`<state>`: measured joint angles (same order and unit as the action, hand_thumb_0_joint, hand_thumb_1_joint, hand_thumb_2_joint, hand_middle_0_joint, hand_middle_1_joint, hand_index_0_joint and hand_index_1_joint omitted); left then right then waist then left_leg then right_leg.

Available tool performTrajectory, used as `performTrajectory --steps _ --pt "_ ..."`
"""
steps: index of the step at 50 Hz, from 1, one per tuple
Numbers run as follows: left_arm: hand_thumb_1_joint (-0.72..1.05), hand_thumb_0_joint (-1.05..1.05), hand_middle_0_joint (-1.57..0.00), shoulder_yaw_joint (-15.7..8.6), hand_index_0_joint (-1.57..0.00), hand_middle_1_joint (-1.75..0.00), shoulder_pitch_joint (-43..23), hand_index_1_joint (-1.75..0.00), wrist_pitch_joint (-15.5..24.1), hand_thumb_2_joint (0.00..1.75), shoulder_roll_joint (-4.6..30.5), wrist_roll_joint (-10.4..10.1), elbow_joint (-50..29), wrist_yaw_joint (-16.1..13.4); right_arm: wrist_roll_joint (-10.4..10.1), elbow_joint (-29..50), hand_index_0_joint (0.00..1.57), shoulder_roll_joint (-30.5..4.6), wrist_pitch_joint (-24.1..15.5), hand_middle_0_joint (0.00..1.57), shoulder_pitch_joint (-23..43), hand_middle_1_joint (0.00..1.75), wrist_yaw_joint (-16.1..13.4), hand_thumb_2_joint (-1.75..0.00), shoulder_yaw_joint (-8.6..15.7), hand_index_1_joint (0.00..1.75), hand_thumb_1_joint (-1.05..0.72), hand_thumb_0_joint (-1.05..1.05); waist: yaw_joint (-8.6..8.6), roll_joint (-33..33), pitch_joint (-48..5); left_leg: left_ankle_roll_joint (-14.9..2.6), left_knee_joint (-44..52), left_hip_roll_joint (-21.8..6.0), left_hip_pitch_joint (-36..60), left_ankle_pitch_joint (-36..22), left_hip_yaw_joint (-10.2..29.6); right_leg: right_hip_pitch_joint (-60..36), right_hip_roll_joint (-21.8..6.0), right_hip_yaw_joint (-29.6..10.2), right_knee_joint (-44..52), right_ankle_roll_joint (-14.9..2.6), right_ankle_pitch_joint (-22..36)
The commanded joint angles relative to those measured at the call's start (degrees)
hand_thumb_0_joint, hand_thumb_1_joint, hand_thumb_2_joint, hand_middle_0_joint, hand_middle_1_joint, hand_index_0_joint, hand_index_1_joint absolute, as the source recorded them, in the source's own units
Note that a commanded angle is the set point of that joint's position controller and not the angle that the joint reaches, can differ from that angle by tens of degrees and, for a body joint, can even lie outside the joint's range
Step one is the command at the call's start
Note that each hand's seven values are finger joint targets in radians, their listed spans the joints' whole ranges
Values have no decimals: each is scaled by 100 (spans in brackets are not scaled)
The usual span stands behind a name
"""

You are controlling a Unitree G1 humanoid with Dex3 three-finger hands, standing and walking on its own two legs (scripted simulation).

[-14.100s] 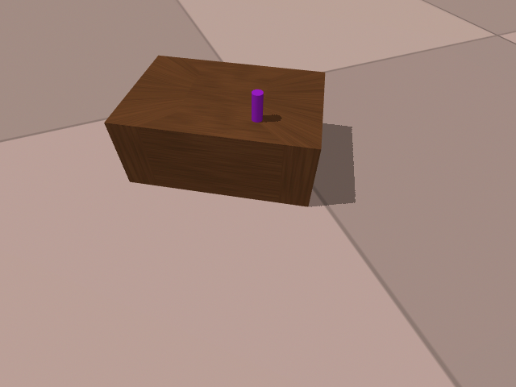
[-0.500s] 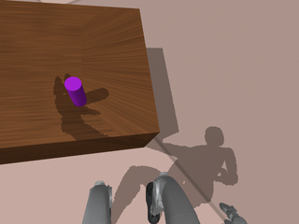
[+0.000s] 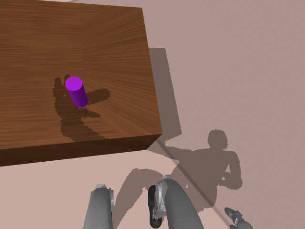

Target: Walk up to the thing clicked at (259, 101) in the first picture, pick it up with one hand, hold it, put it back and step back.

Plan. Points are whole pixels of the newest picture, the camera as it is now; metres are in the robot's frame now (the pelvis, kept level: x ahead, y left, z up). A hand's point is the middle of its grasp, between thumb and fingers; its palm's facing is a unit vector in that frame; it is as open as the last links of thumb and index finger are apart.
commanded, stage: go down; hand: left
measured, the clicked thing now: (77, 93) +0.53 +0.19 -0.20
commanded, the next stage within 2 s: approach in 0.08 s
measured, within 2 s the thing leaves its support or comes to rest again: neither
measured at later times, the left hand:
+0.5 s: hand out of the picture +0.46 +0.38 +0.01, palm faces +0.19 -0.98 +0.03, open 17.7 cm
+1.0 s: hand (58, 100) +0.50 +0.25 -0.20, palm faces +0.13 -0.99 +0.03, open 17.6 cm
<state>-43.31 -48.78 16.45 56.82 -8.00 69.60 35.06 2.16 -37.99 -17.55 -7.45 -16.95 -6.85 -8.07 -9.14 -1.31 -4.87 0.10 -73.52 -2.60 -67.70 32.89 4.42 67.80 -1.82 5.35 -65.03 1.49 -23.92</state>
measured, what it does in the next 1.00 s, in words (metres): lowers itself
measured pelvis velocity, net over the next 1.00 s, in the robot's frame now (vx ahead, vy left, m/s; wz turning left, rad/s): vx -0.06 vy -0.01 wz -0.02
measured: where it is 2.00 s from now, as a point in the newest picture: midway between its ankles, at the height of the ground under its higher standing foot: (130, 223)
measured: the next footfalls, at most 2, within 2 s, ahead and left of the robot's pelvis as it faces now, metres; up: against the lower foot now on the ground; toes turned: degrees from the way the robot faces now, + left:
none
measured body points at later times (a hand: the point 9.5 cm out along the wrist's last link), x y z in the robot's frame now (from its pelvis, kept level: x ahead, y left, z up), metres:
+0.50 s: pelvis -0.01 +0.00 -0.03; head +0.19 +0.06 +0.37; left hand +0.44 +0.43 +0.01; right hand +0.06 -0.28 -0.12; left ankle +0.00 +0.11 -0.63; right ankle +0.06 -0.15 -0.63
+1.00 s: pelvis -0.06 -0.01 -0.21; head +0.18 +0.03 +0.18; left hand +0.49 +0.30 -0.20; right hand -0.01 -0.27 -0.32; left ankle +0.00 +0.11 -0.63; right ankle +0.06 -0.15 -0.63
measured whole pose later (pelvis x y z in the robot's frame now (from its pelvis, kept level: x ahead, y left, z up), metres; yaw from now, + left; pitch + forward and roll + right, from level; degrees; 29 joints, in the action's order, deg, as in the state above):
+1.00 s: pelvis -0.06 -0.01 -0.21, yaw -1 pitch +37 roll -5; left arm -37.4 -60.0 30.3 42.6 -2.1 75.0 20.2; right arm 6.1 -35.7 -16.4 -3.1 -12.8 2.2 -7.1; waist -14.2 0.9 -6.4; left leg 0.6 -116.4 -0.5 -111.5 42.0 4.7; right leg 114.0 -3.7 2.7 -109.0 1.1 -31.8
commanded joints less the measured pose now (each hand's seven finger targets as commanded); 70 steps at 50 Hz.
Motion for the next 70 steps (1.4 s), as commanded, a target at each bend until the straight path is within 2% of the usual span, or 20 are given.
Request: performTrajectory --steps 1,4,9,13,20,25,31,35,40,42,43,45,49,53,55,58,61,67,69,70 --pt "-54 0 -5 -153 -5 -6 -1689 -7 311 7 2292 -151 -1110 13 -5 262 20 -1274 -109 20 -1014 30 -119 -90 435 30 -89 0 138 1575 -2902 23 1037 102 2280 -2421 101 -1355 189 -163 493 -344 1082" --pt "-54 0 -6 -136 -6 -6 -1711 -6 278 5 2351 -152 -1130 -8 -18 284 20 -1241 -112 20 -1002 30 -121 -90 413 30 -90 0 151 1612 -3006 4 1015 123 2110 -2272 67 -1537 182 -198 480 -329 1072" --pt "-51 0 -5 -263 -5 -6 -1525 -6 258 6 2494 -180 -1272 21 -28 266 20 -1255 -92 20 -1039 30 -126 -90 400 30 -89 0 242 1689 -3243 29 899 114 2446 -3027 95 -1570 182 -178 460 -332 1482" --pt "-61 0 -6 -85 -7 -5 -1297 -4 280 0 1990 -239 -920 52 -35 268 20 -1243 -102 20 -999 30 -110 -89 435 30 -87 0 139 1461 -2661 26 859 99 2084 -2766 111 -1193 202 -150 425 -338 1286" --pt "-61 0 -5 271 -6 -5 -1339 -4 716 0 1282 -388 -441 39 -21 187 20 -1207 -179 20 -897 30 -9 -89 412 30 -86 0 -41 1190 -2387 -5 374 125 1278 -2149 105 -490 178 -178 -89 -351 942" --pt "-61 0 -4 322 -4 -6 -1660 -5 1173 2 1185 -444 -433 3 48 151 20 -1227 -199 20 -847 30 123 -89 385 30 -86 0 -93 1442 -3018 18 -454 151 793 -2335 156 349 132 -182 -966 -395 927" --pt "-59 0 -3 -1 -3 -7 -2179 -7 1615 7 1516 -187 -789 -309 236 145 20 -1291 -93 20 -887 30 336 -89 399 30 -88 0 58 2139 -4196 94 -1233 119 891 -3022 180 969 67 -198 -2004 -444 1134" --pt "-56 0 -2 225 -1 -7 -2728 -8 1702 9 1103 -23 -1102 -511 344 105 20 -1319 18 20 -895 30 473 -90 481 30 -89 0 -81 2621 -4631 158 -1617 87 1006 -3286 270 1607 51 -185 -2542 -479 1130" --pt "-61 0 -2 341 -3 -10 -2709 -10 1650 8 646 162 -558 -922 392 176 20 -1284 180 20 -825 30 616 -90 517 30 -90 0 -232 2063 -4215 19 -2172 170 -598 -2028 80 1802 26 -256 -3022 -437 711" --pt "-61 0 -2 603 -2 -11 -2971 -11 1669 10 348 275 -587 -1070 402 264 20 -1237 238 20 -829 30 693 -90 517 30 -90 0 -390 1848 -4044 -27 -2351 209 -1237 -1432 35 1874 12 -246 -3166 -412 459" --pt "-60 0 -2 403 -3 -11 -2604 -10 1651 10 419 333 -238 -1171 397 249 20 -1256 267 20 -844 30 706 -90 532 30 -90 0 -308 1690 -3966 -44 -2462 233 -1482 -1389 -15 1855 -9 -255 -3211 -393 489" --pt "-54 0 -2 448 -4 -8 -2867 -6 1726 4 505 422 -356 -1360 395 326 20 -1241 324 20 -848 30 767 -89 531 30 -89 0 -382 1406 -3961 -111 -2674 272 -2287 -805 -131 1651 -4 -322 -3359 -346 252" --pt "-52 0 -3 434 -5 -8 -3367 -6 1824 4 586 563 -845 -1740 397 411 20 -1262 447 20 -881 30 860 -89 592 30 -90 0 -346 1638 -4364 -98 -2825 289 -2388 -358 -186 1794 -15 -286 -3614 -320 -78" --pt "-50 0 -3 502 -5 -8 -3802 -7 1758 5 494 712 -1420 -2243 384 408 20 -1216 589 20 -955 30 888 -90 671 30 -90 0 -281 1861 -4925 -80 -2902 313 -2251 -379 -234 1684 -27 -279 -3745 -315 -11" --pt "-50 0 -3 696 -5 -7 -3990 -6 1663 5 327 830 -1602 -2420 372 355 20 -1214 666 20 -1018 30 876 -89 736 30 -90 0 -353 2027 -5015 -74 -2916 316 -2125 -395 -256 1744 -38 -273 -3743 -325 24" --pt "-51 0 -4 922 -5 -7 -3935 -5 1488 4 105 909 -1546 -2604 318 311 20 -1187 741 20 -1050 30 845 -89 789 30 -90 0 -439 1827 -4723 -127 -2848 319 -2414 135 -279 1809 -15 -262 -3572 -300 -367" --pt "-53 0 -4 1039 -6 -6 -3673 -4 1338 1 -142 796 -1354 -2615 248 298 20 -1186 758 20 -1018 30 810 -89 806 30 -91 0 -502 1336 -4321 -205 -2915 331 -2911 430 -299 1773 -25 -297 -3432 -258 -594" --pt "-60 0 -4 1186 -7 -6 -3292 -3 1204 0 -601 689 -965 -2640 168 306 20 -1107 779 20 -939 30 798 -90 787 30 -91 0 -473 993 -3618 -231 -2877 332 -3286 431 -275 2025 -15 -280 -3368 -272 -605" --pt "-60 0 -4 1162 -7 -6 -3295 -3 1245 0 -650 697 -1092 -2710 167 325 20 -1127 786 20 -968 30 817 -89 802 30 -91 0 -409 1133 -3695 -191 -2815 325 -3032 229 -234 2111 -16 -235 -3437 -304 -435" --pt "-60 0 -4 1361 -7 -6 -3367 -3 1259 0 -905 709 -1102 -2716 165 347 20 -1090 788 20 -909 30 823 -89 803 30 -91 0 -472 1214 -3643 -167 -2777 316 -2938 172 -200 2221 -20 -209 -3472 -314 -391"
